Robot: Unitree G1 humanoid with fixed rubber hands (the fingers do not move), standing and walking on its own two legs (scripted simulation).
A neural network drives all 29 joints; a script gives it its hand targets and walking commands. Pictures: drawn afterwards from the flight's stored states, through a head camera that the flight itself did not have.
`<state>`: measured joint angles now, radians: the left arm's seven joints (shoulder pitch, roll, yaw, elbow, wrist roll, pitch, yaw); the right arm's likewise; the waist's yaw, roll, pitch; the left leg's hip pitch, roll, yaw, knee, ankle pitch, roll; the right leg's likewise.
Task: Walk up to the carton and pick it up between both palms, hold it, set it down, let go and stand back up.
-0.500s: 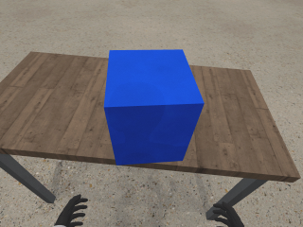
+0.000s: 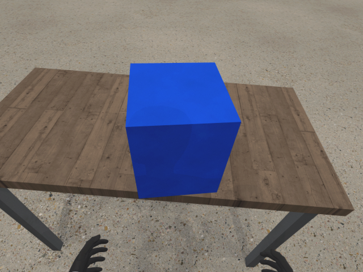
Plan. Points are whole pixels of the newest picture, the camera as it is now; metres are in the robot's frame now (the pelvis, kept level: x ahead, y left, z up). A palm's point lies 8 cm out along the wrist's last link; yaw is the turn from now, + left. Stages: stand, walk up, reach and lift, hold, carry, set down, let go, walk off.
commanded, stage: stand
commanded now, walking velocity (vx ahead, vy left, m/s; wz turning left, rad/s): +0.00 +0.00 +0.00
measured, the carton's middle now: (176, 131) +0.43 +0.03 +0.09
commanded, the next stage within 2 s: none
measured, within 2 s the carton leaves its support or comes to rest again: neither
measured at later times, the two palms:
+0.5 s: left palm out of the picture +0.01 +0.27 -0.13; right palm out of the picture +0.01 -0.24 -0.12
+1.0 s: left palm out of the picture -0.07 +0.28 -0.14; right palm out of the picture -0.05 -0.21 -0.13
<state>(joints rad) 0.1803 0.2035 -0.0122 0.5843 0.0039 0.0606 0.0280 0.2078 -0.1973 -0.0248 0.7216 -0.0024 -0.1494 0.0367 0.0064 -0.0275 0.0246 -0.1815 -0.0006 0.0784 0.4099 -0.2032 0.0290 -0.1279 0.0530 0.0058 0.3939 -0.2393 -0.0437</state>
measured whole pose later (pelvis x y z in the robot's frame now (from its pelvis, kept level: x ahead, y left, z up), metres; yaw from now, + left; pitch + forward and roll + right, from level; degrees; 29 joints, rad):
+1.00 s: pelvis -0.03 +0.04 +0.00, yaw +1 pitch -2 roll +0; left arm 0.44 0.21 -0.01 1.00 0.01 -0.02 0.03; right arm 0.43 -0.21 0.00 0.94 0.00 -0.01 -0.03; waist 0.00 -0.01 -0.01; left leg -0.21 -0.06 0.09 0.38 -0.15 0.08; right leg -0.18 -0.01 0.01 0.43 -0.22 0.02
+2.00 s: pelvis -0.01 +0.03 +0.00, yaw +0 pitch -2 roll +0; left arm 0.36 0.17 -0.02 1.07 0.00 -0.02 0.04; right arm 0.40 -0.17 0.01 1.06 -0.01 -0.02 -0.04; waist -0.01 0.00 0.01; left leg -0.19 -0.04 0.09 0.40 -0.18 0.07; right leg -0.15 0.02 0.01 0.41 -0.23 0.00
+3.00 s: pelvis +0.00 +0.04 +0.00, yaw +0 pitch -1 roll +0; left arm 0.36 0.15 -0.01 1.12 0.00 -0.02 0.05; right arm 0.38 -0.14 0.00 1.10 -0.01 -0.03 -0.04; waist -0.01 -0.01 0.01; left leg -0.18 -0.05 0.09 0.38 -0.19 0.08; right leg -0.14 0.00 0.02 0.39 -0.24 0.01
